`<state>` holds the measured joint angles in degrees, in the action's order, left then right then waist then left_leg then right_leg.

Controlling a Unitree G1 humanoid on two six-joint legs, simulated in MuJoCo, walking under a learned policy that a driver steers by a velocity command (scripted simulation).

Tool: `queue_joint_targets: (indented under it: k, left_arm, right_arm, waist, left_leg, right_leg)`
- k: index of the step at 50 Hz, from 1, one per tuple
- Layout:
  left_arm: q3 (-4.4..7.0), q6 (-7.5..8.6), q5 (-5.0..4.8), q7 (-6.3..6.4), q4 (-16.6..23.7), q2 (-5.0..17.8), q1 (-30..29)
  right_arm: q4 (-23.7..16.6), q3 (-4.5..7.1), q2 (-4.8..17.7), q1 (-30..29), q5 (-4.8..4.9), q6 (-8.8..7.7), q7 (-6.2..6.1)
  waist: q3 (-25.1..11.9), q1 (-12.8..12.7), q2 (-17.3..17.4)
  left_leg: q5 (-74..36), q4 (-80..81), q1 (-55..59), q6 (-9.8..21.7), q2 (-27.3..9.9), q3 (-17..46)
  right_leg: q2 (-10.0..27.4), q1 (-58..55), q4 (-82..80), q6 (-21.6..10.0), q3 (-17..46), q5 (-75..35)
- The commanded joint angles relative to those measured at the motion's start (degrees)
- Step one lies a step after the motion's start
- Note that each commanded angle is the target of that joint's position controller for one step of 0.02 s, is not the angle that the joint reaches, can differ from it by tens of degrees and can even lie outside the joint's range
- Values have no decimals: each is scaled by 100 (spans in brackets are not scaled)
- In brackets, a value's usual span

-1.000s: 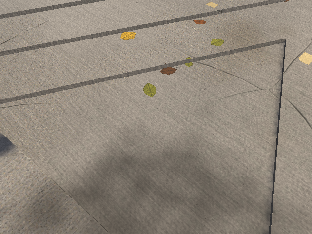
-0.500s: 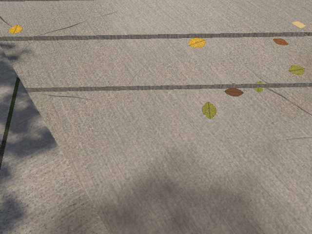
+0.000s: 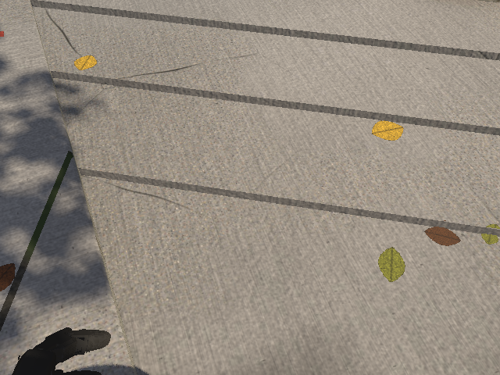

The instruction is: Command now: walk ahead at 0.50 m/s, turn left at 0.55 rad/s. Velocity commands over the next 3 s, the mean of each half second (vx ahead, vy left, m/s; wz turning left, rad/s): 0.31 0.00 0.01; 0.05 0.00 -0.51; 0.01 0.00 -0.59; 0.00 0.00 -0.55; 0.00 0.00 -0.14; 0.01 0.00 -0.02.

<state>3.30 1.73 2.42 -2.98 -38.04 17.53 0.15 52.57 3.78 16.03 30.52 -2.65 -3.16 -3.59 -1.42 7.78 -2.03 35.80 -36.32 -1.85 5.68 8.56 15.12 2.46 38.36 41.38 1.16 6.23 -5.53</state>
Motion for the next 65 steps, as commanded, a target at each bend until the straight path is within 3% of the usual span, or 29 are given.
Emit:
queue_joint_targets:
  k: [1,4,6,7,8,9,10,11,12,13,15,19,22,26,27,28,29,30,31,35,44,47,48,49,50,51,53,55,65]
  left_arm:
    - [22,258,-56,-73,582,292,-915]
    - [85,277,-205,23,38,334,349]
    - [241,281,-57,196,-750,639,2425]
    - [335,253,-4,194,-1098,856,3139]
    - [246,339,109,59,-1174,1025,3432]
    - [284,341,-35,-25,-1102,1012,3451]
    - [351,340,-88,64,-997,1107,2839]
    - [250,380,-105,224,-859,693,2217]
    - [33,421,-130,269,-861,261,1923]
    - [23,481,-94,323,-1046,352,1878]
    - [-51,501,-116,278,-1322,220,2065]
    - [-21,404,-150,234,-1302,269,2029]
    - [9,201,-262,247,-1269,222,2216]
    - [108,-5,-225,302,-1201,318,2276]
    - [115,0,-257,307,-1108,271,2396]
    - [80,11,-292,333,-987,23,2751]
    - [115,-121,-378,423,-1035,-13,3219]
    - [184,-232,-185,429,-1060,334,2965]
    - [216,-315,-80,386,-1048,254,2651]
    - [246,-532,-104,240,-863,152,2280]
    - [111,-655,-206,59,-217,197,1372]
    - [112,-571,-224,40,-209,238,1694]
    - [137,-518,-185,73,-251,351,1811]
    - [227,-464,-114,141,-181,794,1807]
    - [421,-459,-86,150,1,1683,1860]
    - [407,-452,-17,221,-133,1438,2056]
    - [279,-448,-80,274,-44,1018,1313]
    - [226,-406,-154,283,75,809,1138]
    - [334,-401,-179,282,-93,977,1920]
  right_arm:
    - [-331,221,846,28,-3,-80,-101]
    - [-308,165,673,-204,-14,-151,-88]
    - [-202,247,852,-390,144,-148,-12]
    - [-106,234,568,-400,286,-113,50]
    - [-181,158,194,698,576,-105,-17]
    - [-141,83,335,844,623,-157,-119]
    - [-205,3,423,431,528,-115,-112]
    - [-286,-26,407,-416,197,-87,-83]
    - [-444,-2,620,-1102,-64,-37,118]
    - [-546,-39,360,-1224,-77,45,241]
    - [-742,-124,250,-1633,-46,230,340]
    - [-709,-286,-13,-1756,219,183,313]
    - [-860,-285,124,-2361,217,214,248]
    - [-842,-252,167,-2262,202,93,154]
    - [-839,-208,367,-2089,141,10,89]
    - [-910,-144,727,-1897,102,-15,37]
    - [-906,-73,754,-1769,242,124,71]
    - [-977,-96,504,-1811,317,158,98]
    - [-1044,-166,242,-2089,307,163,84]
    - [-1092,-134,271,-2378,156,194,49]
    - [-995,95,804,-1951,84,283,202]
    - [-972,195,1019,-1921,139,369,242]
    - [-908,214,956,-1728,135,405,267]
    - [-967,151,565,-1516,110,443,337]
    - [-1369,78,375,-1997,139,513,222]
    - [-1413,86,506,-2333,140,561,192]
    - [-1177,115,561,-1913,239,516,269]
    - [-1004,165,694,-1624,102,479,339]
    - [-1330,85,554,-2289,154,508,345]
  waist:
    - [746,105,542]
    - [291,-389,380]
    - [-307,-1468,-210]
    - [-561,-1745,-765]
    - [-1348,-895,-1606]
    - [-2109,-1057,-1762]
    - [-2111,-1038,-1548]
    - [-1633,-1057,-983]
    - [-884,-945,91]
    - [-337,-703,-60]
    - [142,-582,-346]
    - [-519,-546,-689]
    - [-365,-709,-323]
    - [177,-627,-194]
    - [43,-699,187]
    - [-376,-860,1066]
    - [-968,-827,1777]
    - [-720,-814,1034]
    - [-312,-909,622]
    - [-38,-1065,882]
    - [-262,-745,1266]
    - [-314,-993,1057]
    - [-202,-1030,637]
    - [44,-951,-844]
    - [528,-1096,-1485]
    - [652,-1188,-820]
    - [653,-670,-577]
    - [244,-633,-644]
    - [11,-1051,-494]
  left_leg:
    - [-3064,208,-2,720,-1109,1291]
    - [-2969,-922,-358,342,-634,775]
    - [-3282,-3644,-806,156,-218,4]
    - [-135,-6023,-2016,-73,450,-507]
    - [1586,-7766,-3591,-323,407,-523]
    - [1129,-8206,-4576,-363,231,-504]
    - [302,-8204,-5176,-412,-73,-881]
    - [-774,-7599,-4975,-385,-463,-904]
    - [-1269,-6422,-4292,-338,-803,-1011]
    - [-1417,-5512,-4038,-489,-931,-954]
    - [-1734,-3252,-3311,-602,-1008,-1263]
    - [-2623,-1067,-1847,-561,-654,-1462]
    - [-2911,-531,-1721,-531,-628,-1343]
    - [-3166,1033,-1032,-394,-714,-1149]
    - [-4186,1155,-400,-239,-1318,-731]
    - [-6393,953,364,120,-2571,90]
    - [-7053,1119,525,1053,-3455,914]
    - [-6249,1464,54,1238,-3395,1020]
    - [-5391,1718,-445,1103,-3016,569]
    - [-4508,2004,-1121,754,-2315,-655]
    - [-2824,1946,-1142,553,-2529,-1236]
    - [-2861,1429,-1462,145,-2547,-1563]
    - [-2460,906,-1892,-243,-2394,-1877]
    - [-999,-566,-2950,-748,-1743,-2537]
    - [26,-1220,-3804,-948,-893,-2175]
    - [-257,-1946,-3561,-872,-1099,-1520]
    - [-1246,-2091,-3421,-734,-1094,-1335]
    - [-1642,-2429,-3316,-694,-1005,-1402]
    - [-1608,-1424,-3499,-815,-858,-1209]
  right_leg:
    - [144,330,-997,-79,64,-685]
    - [276,-1989,-1978,-135,-36,-1835]
    - [139,-4013,-2769,-79,-541,-2688]
    - [708,-5174,-2346,-308,-11,-2930]
    - [1671,-7001,52,-380,485,-7352]
    - [2170,-7633,125,-899,1452,-7813]
    - [2433,-6925,-978,-1626,2279,-4253]
    - [2185,-5579,-1725,-1684,2521,-2210]
    - [1564,-4168,-1985,-1477,1883,-1924]
    - [1663,-3200,-1971,-1709,1889,-2764]
    - [947,-2151,-2376,-1470,1161,-2904]
    - [503,-2384,-2190,-1131,582,-3964]
    - [534,-2574,-2035,-933,920,-2911]
    - [340,-2401,-1532,-794,1536,-844]
    - [143,-2046,-1118,-657,1511,63]
    - [-314,-1589,-146,-508,890,2144]
    - [-1022,-1347,1211,-395,-111,4630]
    - [-823,-1063,2168,-278,-365,4530]
    - [-645,-1032,2477,-187,-296,4059]
    - [-473,-1229,2675,61,-428,3196]
    - [-353,-2028,401,-128,-897,3137]
    - [-468,-2947,-1071,-381,-1109,2481]
    - [-437,-3382,-1819,-454,-760,2156]
    - [787,-3694,-2761,-680,1046,2433]
    - [2096,-2843,-2913,-1376,2717,886]
    - [1814,-2653,-2720,-1588,2261,396]
    - [978,-2622,-2572,-1262,1337,599]
    - [683,-3004,-2424,-1171,1081,-235]
    - [705,-3758,-2090,-1402,1876,-256]
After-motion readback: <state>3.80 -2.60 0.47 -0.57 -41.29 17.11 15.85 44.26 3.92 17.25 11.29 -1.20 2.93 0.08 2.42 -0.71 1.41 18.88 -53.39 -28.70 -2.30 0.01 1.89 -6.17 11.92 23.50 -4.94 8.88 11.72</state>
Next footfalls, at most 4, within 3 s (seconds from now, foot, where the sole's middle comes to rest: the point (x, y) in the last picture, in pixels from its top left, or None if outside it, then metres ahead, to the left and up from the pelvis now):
0.14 right None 0.28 -0.18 -0.89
0.54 left None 0.41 -0.02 -0.88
0.98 right None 0.25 -0.22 -0.89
1.54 left None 0.39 -0.09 -0.89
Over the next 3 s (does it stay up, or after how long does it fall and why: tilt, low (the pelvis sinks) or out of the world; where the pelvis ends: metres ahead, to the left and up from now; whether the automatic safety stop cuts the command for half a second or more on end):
stays up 0.27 -0.14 -0.10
